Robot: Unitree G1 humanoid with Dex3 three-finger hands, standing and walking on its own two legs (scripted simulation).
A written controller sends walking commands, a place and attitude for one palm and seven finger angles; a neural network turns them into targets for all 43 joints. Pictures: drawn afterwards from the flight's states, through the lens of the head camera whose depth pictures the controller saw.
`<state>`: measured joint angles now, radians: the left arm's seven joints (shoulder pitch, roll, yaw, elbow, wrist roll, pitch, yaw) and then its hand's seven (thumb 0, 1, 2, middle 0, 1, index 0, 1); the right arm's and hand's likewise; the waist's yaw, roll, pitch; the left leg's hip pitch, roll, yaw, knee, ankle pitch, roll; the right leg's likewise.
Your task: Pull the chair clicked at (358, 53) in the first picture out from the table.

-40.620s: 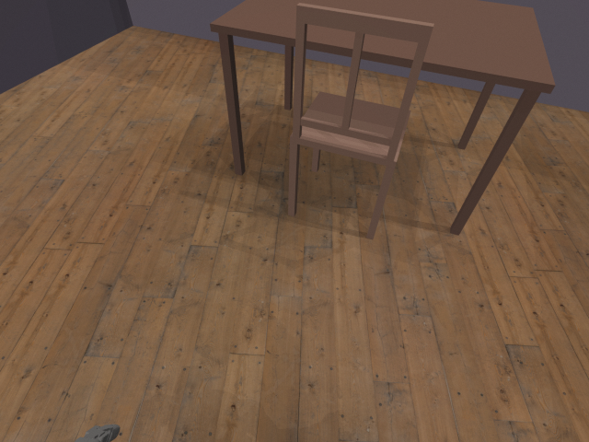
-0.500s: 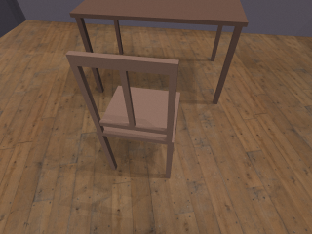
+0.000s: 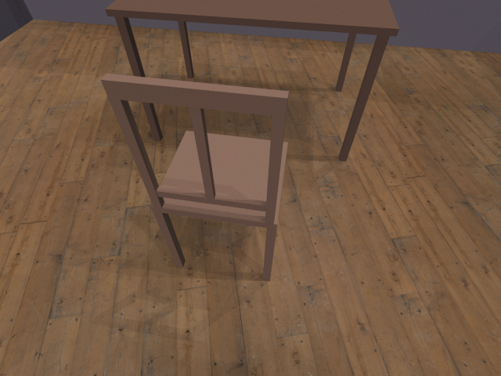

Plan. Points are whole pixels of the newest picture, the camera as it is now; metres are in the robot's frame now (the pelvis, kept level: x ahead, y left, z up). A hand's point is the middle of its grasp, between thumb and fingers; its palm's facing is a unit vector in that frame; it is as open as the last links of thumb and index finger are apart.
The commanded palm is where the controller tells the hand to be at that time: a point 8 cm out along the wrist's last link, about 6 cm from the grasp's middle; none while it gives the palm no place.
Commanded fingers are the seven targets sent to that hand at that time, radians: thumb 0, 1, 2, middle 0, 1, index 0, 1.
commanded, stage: look to check the result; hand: left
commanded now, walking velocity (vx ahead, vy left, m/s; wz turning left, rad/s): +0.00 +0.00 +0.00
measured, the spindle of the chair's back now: (204, 157) +0.63 +0.15 -0.08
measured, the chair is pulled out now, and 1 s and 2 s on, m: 0.60 0.60 0.60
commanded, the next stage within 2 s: stand and wait in 0.28 s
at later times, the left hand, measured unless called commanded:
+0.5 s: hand out of the picture +0.01 +0.18 -0.17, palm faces +0.01 -0.98 -0.19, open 7.3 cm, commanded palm none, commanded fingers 0.00 0.90 0.90 -0.20 -0.30 -0.20 -0.30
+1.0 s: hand out of the picture +0.01 +0.19 -0.18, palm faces +0.01 -0.98 -0.18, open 7.3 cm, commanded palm none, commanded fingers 0.00 0.90 0.90 -0.20 -0.30 -0.20 -0.30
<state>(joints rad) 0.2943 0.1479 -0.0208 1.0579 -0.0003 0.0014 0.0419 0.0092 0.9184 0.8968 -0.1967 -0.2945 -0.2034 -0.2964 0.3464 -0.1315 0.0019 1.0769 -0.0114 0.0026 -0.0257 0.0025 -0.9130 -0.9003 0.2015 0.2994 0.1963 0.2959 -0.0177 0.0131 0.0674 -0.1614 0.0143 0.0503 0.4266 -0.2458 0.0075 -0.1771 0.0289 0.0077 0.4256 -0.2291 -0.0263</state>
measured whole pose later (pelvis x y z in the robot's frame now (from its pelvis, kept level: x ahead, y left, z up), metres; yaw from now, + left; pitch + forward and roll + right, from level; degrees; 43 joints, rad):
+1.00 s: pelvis +0.01 +0.02 +0.00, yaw +0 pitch -1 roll +0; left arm 0.30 0.14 -0.02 1.07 0.00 0.00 0.04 0.01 0.92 0.90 -0.20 -0.29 -0.20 -0.30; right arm 0.33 -0.12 0.01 1.08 -0.01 -0.01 -0.03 0.00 -0.91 -0.90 0.20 0.30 0.20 0.30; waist -0.01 0.00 0.07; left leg -0.15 -0.02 0.06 0.41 -0.25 0.04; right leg -0.17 0.00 0.01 0.42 -0.24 0.00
